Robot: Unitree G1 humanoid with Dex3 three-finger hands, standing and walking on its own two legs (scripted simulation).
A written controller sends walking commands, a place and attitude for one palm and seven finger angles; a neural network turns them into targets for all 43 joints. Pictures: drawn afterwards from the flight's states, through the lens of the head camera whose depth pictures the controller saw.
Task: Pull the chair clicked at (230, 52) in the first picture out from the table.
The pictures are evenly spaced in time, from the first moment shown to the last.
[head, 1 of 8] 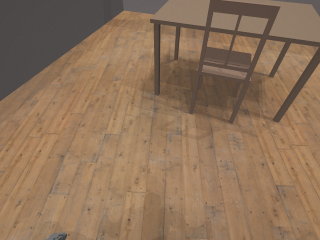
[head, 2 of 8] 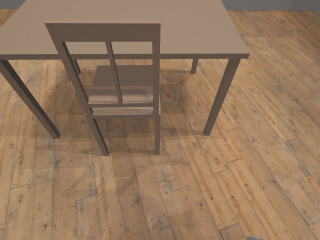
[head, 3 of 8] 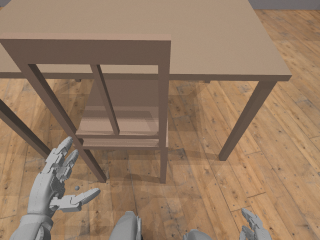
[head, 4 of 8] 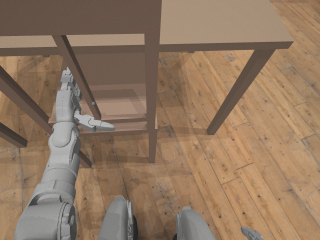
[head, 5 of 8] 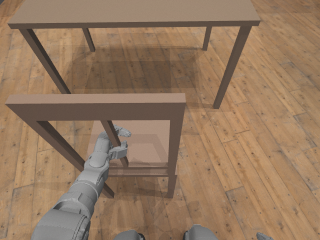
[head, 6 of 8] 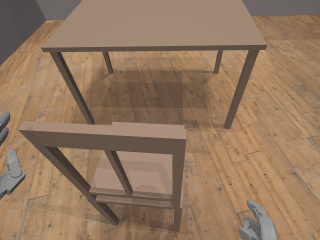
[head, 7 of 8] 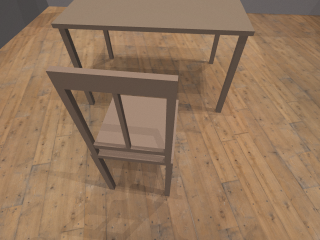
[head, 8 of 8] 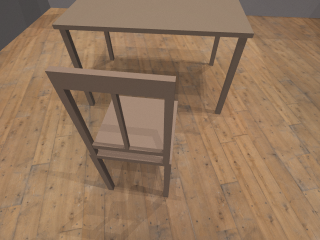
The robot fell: no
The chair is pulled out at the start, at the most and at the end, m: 0.00 0.60 0.58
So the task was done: yes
